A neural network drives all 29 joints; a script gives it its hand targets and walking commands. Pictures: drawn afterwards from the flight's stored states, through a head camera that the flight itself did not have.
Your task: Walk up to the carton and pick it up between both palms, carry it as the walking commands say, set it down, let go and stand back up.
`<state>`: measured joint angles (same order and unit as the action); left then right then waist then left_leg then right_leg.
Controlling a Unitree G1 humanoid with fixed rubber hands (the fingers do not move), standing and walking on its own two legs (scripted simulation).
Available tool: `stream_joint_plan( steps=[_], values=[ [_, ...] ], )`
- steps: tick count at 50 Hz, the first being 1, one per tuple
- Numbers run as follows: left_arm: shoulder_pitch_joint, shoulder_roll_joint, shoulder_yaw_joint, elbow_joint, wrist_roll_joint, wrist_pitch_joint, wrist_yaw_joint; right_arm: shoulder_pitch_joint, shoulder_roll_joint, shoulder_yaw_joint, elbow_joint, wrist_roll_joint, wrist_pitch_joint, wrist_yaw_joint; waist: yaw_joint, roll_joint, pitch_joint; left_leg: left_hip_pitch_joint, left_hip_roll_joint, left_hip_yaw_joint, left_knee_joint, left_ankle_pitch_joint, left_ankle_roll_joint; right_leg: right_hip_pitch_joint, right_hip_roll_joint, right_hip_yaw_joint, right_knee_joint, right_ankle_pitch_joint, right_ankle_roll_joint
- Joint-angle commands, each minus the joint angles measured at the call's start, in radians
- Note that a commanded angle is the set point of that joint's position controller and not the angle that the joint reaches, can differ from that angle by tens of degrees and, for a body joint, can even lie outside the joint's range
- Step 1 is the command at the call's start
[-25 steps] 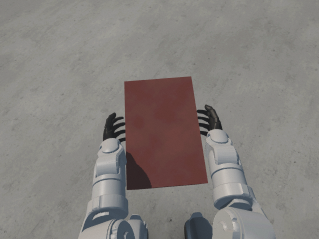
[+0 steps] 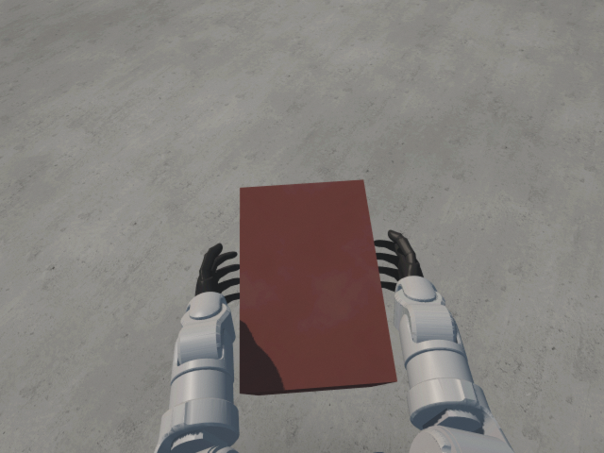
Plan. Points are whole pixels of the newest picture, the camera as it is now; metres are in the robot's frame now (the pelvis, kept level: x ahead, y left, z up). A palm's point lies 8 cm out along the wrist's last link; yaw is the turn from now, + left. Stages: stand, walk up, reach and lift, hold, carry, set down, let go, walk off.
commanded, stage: reach and lift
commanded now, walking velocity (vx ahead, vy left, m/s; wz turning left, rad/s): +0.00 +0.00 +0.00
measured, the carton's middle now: (308, 292) +0.38 +0.01 -0.08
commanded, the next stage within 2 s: hold in 1.80 s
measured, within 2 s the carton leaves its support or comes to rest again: neither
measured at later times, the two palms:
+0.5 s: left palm (191, 291) +0.32 +0.16 +0.06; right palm (419, 277) +0.34 -0.12 +0.06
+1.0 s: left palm (194, 289) +0.32 +0.15 +0.08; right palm (432, 277) +0.33 -0.13 +0.08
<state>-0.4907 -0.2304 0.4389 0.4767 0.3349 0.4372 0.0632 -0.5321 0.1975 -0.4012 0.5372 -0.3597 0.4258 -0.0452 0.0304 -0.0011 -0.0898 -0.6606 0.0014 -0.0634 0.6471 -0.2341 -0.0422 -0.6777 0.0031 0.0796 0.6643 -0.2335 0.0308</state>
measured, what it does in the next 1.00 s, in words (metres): stands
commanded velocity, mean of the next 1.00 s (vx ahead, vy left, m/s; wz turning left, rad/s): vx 0.00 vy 0.00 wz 0.00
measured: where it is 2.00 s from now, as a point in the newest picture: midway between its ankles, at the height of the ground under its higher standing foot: outside the picture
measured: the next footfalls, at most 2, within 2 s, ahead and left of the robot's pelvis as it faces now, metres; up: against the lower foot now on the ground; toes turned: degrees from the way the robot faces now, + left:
none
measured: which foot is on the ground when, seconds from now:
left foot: down 0.00-1.00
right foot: down 0.00-1.00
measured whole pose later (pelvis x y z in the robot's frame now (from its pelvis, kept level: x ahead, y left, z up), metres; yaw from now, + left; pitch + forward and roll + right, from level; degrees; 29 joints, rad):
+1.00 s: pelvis +0.02 +0.00 +0.03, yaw +1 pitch -7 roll +0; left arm -0.40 -0.19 0.30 0.38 0.33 0.74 0.05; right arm -0.40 0.19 -0.28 0.39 -0.34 0.73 -0.03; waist 0.00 0.01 0.03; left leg -0.09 0.02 -0.09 0.40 -0.19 -0.04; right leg -0.09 0.00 0.05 0.40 -0.19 0.02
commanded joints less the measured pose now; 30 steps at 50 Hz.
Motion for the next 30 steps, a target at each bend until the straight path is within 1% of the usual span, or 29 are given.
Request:
stream_joint_plan(
  steps=[1, 7, 17, 26, 30],
  values=[
    [-0.591, -0.978, -0.601, 0.07, -0.203, -0.018, -0.308, -0.526, 1.005, 0.571, 0.084, 0.197, -0.016, 0.298, 0.007, -0.009, -0.546, 0.312, -0.126, 0.04, -0.09, 0.195, 0.01, 0.346, 0.12, -0.041, -0.097, 0.194, -0.01],
    [-0.546, -0.982, -0.609, 0.056, -0.216, 0.012, -0.305, -0.49, 1.002, 0.594, 0.056, 0.218, 0.012, 0.296, 0.012, -0.003, -0.471, 0.384, -0.12, 0.037, -0.144, 0.2, 0.013, 0.427, 0.115, -0.039, -0.158, 0.198, -0.009],
    [-0.49, -0.993, -0.632, 0.014, -0.248, 0.086, -0.307, -0.457, 0.994, 0.638, -0.03, 0.257, 0.076, 0.298, -0.001, 0.004, -0.342, 0.501, -0.109, 0.031, -0.227, 0.19, 0.016, 0.539, 0.108, -0.04, -0.25, 0.179, -0.01],
    [-0.463, -0.984, -0.68, -0.078, -0.292, 0.167, -0.301, -0.425, 0.983, 0.676, -0.121, 0.302, 0.156, 0.302, -0.006, 0.013, -0.259, 0.598, -0.104, 0.018, -0.283, 0.205, 0.017, 0.617, 0.109, -0.044, -0.302, 0.178, -0.018],
    [-0.456, -0.982, -0.701, -0.119, -0.307, 0.207, -0.297, -0.428, 0.976, 0.7, -0.165, 0.326, 0.194, 0.306, -0.003, 0.02, -0.228, 0.631, -0.101, 0.012, -0.307, 0.201, 0.018, 0.65, 0.108, -0.041, -0.323, 0.168, -0.021]
  ],
)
